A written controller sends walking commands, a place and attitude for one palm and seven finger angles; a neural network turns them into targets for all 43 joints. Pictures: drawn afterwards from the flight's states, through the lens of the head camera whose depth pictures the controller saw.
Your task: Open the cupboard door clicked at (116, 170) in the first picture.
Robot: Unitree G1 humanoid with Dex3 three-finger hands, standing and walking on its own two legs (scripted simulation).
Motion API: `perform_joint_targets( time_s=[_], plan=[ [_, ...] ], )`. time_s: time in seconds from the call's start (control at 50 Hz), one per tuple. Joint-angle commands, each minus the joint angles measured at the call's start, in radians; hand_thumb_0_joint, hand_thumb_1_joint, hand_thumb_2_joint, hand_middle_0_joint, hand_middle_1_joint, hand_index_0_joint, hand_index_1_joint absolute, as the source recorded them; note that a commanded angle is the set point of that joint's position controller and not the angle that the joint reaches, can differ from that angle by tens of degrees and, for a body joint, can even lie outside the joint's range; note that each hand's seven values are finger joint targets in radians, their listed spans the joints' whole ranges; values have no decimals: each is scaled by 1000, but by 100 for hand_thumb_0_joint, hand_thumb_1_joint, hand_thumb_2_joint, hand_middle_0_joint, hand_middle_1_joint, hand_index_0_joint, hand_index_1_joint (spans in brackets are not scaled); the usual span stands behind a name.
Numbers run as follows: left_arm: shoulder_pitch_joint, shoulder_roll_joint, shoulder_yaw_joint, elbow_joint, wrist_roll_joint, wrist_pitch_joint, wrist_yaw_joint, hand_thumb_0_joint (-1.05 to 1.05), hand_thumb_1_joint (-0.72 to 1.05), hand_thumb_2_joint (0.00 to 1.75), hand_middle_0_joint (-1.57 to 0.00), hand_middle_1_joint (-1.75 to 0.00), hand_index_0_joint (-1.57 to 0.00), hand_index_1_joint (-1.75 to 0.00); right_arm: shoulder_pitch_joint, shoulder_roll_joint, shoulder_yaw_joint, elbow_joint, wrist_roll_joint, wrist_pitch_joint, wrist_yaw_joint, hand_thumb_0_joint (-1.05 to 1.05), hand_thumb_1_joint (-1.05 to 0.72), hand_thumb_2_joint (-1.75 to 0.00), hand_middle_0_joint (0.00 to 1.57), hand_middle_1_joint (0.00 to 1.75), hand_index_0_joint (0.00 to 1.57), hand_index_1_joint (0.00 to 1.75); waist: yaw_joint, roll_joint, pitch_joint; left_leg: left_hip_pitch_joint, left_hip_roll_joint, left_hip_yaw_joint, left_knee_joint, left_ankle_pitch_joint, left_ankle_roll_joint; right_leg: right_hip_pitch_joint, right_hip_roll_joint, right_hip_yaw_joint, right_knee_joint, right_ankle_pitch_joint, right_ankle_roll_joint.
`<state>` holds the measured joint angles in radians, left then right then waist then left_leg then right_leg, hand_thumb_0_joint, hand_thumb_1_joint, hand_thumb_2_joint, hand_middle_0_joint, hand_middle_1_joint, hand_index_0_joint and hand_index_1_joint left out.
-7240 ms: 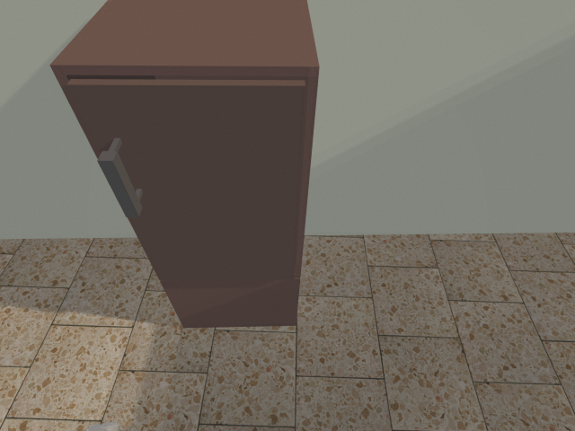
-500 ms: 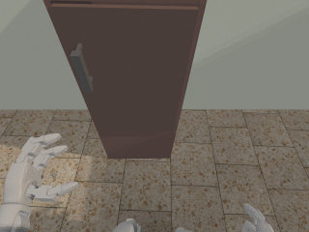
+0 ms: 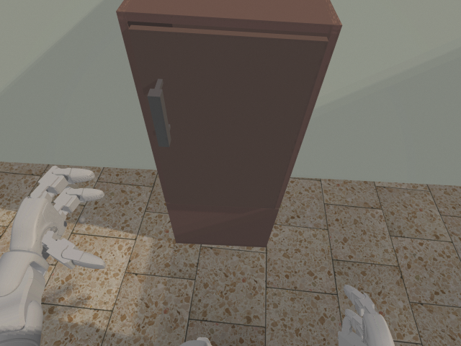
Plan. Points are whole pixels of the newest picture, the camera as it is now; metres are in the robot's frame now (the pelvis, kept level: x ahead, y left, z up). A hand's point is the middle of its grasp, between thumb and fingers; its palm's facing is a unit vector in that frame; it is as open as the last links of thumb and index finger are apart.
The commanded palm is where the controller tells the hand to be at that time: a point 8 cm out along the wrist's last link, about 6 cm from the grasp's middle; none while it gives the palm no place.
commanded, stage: raise the hand with hooked fingers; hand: left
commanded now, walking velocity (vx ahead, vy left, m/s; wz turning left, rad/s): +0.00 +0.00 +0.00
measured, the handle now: (162, 113) +0.56 +0.20 +0.06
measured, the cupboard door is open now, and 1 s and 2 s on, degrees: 0 0 0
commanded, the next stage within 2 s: move the hooked fingers beside the handle in 0.60 s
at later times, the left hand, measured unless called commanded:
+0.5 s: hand (86, 209) +0.30 +0.26 +0.08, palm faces +0.07 -1.00 -0.03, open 14.0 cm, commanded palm +0.26 +0.31 +0.08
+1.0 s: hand (97, 190) +0.33 +0.26 +0.09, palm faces +0.07 -1.00 -0.01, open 14.0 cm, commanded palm +0.31 +0.31 +0.08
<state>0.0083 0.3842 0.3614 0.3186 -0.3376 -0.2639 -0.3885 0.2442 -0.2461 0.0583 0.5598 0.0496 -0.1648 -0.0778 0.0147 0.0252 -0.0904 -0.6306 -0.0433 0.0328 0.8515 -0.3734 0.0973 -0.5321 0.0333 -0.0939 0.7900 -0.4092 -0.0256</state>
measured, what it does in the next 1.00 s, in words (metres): stands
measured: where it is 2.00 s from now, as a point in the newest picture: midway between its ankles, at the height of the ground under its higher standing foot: outside the picture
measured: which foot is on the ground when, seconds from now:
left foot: down 0.00-1.00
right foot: down 0.00-1.00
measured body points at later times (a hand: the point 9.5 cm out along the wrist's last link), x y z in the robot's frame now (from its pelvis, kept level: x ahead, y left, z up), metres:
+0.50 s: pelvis +0.00 -0.01 +0.01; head +0.04 +0.01 +0.45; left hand +0.29 +0.32 +0.08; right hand +0.14 -0.27 -0.07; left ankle +0.03 +0.05 -0.70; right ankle -0.01 -0.11 -0.70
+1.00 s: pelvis +0.00 -0.03 +0.00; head +0.04 -0.02 +0.45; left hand +0.32 +0.31 +0.09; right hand +0.14 -0.29 -0.08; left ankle +0.03 +0.05 -0.70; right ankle -0.01 -0.11 -0.70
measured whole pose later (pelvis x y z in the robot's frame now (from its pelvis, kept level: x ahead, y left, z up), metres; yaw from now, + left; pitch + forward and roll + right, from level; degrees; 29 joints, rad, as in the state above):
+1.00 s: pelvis +0.00 -0.03 +0.00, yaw +0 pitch +9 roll -2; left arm -0.26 0.47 0.44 0.63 -0.32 -0.27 -0.47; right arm 0.27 -0.28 0.05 0.60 0.06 -0.13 -0.09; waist -0.01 0.01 -0.08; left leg -0.65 -0.02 0.02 0.84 -0.36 0.06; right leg -0.55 0.06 -0.10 0.79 -0.40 -0.06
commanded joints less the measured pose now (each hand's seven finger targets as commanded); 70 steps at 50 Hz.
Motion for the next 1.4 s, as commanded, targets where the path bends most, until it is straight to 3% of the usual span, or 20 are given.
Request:
perform_joint_targets(
  time_s=[0.0,0.08,0.14,0.24,0.32,0.36,0.48,0.54,0.68,0.76,0.8,0.88,1.02,1.1,1.18,1.2,1.24,1.28,1.34,1.38],
  plan=[
    [-256,259,101,-158,-16,-42,-16,0,-50,30,-30,-120,-30,-120,-11,-185,-75,-125,3,-47,-20,0,-90,-90,20,30,20,30,-13,82,-207,317,80,-191,-208,191,-117,-45,8,25,-93,123,-19],
    [-312,298,125,-135,-21,-35,-35,0,-50,30,-30,-120,-30,-120,-1,-189,-73,-117,2,-48,-21,0,-90,-90,20,30,20,30,-11,110,-222,356,79,-185,-212,252,-121,-31,8,28,-111,150,-21],
    [-261,245,94,-76,-33,-24,-55,0,-50,30,-30,-120,-30,-120,5,-190,-77,-121,5,-50,-17,0,-90,-90,20,30,20,30,-10,52,-192,325,74,-180,-214,223,-111,-23,12,26,-122,148,-22],
    [-259,286,123,-109,-27,-26,-51,0,-50,30,-30,-120,-30,-120,11,-197,-86,-130,1,-48,-8,0,-90,-90,20,30,20,30,-1,64,-206,319,70,-167,-204,259,-110,-10,11,29,-117,171,-24],
    [-262,295,138,-168,-22,-62,-19,0,-50,30,-30,-120,-30,-120,12,-189,-87,-128,-3,-49,-4,0,-90,-90,20,30,20,30,-3,114,-234,352,72,-166,-203,268,-113,-22,9,31,-114,162,-19],
    [-259,288,138,-137,-27,-63,-17,0,-50,30,-30,-120,-30,-120,12,-190,-85,-123,-3,-44,-5,0,-90,-90,20,30,20,30,-11,68,-206,313,68,-155,-202,236,-103,-14,12,36,-119,159,-17],
    [-270,282,121,-134,-22,-60,-27,0,-50,30,-30,-120,-30,-120,4,-186,-82,-120,3,-44,-14,0,-90,-90,20,30,20,30,-14,101,-218,302,60,-132,-191,209,-87,4,7,48,-128,162,-16],
    [-263,283,128,-125,-32,-58,-30,0,-50,30,-30,-120,-30,-120,6,-187,-81,-120,2,-45,-14,0,-90,-90,20,30,20,30,-13,56,-210,282,57,-128,-182,234,-83,29,11,49,-128,191,-18],
    [-274,263,116,-85,-37,-42,-42,0,-50,30,-30,-120,-30,-120,-5,-182,-76,-119,7,-41,-15,0,-90,-90,20,30,20,30,-19,32,-193,226,46,-97,-160,202,-64,41,3,71,-137,203,-8],
    [-431,339,152,-41,-19,-56,-40,0,-50,30,-30,-120,-30,-120,3,-185,-72,-99,6,-31,-22,0,-90,-90,20,30,20,30,-36,54,-197,200,46,-90,-143,169,-60,33,-1,92,-135,175,-5],
    [-475,323,124,-36,-13,-71,-47,0,-50,30,-30,-120,-30,-120,3,-181,-70,-96,8,-34,-24,0,-90,-90,20,30,20,30,-38,95,-222,223,46,-95,-143,174,-62,26,-1,90,-129,172,-8],
    [-506,371,154,78,-9,-70,-64,0,-50,30,-30,-120,-30,-120,23,-188,-70,-81,9,-24,-26,0,-90,-90,20,30,20,30,-38,44,-236,177,43,-84,-121,186,-54,56,-4,110,-126,204,-3],
    [-576,404,159,178,2,-67,-86,0,-50,30,-30,-120,-30,-120,53,-194,-76,-86,13,1,-17,0,-90,-90,20,30,20,30,-37,66,-264,163,45,-74,-105,226,-53,51,-3,111,-109,254,-1],
    [-620,439,187,250,4,-80,-83,0,-50,30,-30,-120,-30,-120,75,-203,-78,-83,11,20,-12,0,-90,-90,20,30,20,30,-41,32,-260,132,46,-74,-100,208,-51,38,2,114,-102,239,1],
    [-702,480,195,295,25,-95,-85,0,-50,30,-30,-120,-30,-120,103,-209,-81,-78,9,40,-12,0,-90,-90,20,30,20,30,-49,52,-287,124,49,-73,-92,212,-50,30,5,114,-89,237,1],
    [-747,463,169,298,31,-102,-86,0,-50,30,-30,-120,-30,-120,104,-208,-81,-73,10,43,-12,0,-90,-90,20,30,20,30,-62,78,-280,137,49,-75,-93,207,-50,3,6,112,-88,224,0],
    [-776,476,178,314,32,-115,-87,0,-50,30,-30,-120,-30,-120,120,-213,-85,-69,7,50,-12,0,-90,-90,20,30,20,30,-60,61,-314,152,52,-82,-83,232,-49,5,12,109,-78,237,-4],
    [-792,474,172,328,42,-126,-87,0,-50,30,-30,-120,-30,-120,133,-212,-86,-61,5,56,-9,0,-90,-90,20,30,20,30,-61,99,-341,188,54,-89,-84,264,-54,-15,14,98,-69,247,-5],
    [-802,511,199,402,44,-126,-88,0,-50,30,-30,-120,-30,-120,153,-221,-86,-48,2,73,-9,0,-90,-90,20,30,20,30,-69,49,-324,155,57,-87,-73,267,-50,-22,18,99,-67,257,-3],
    [-820,539,211,447,55,-122,-91,0,-50,30,-30,-120,-30,-120,158,-222,-86,-48,3,83,-9,0,-90,-90,20,30,20,30,-65,64,-312,128,57,-81,-73,266,-50,-18,14,102,-63,266,0]
  ],
)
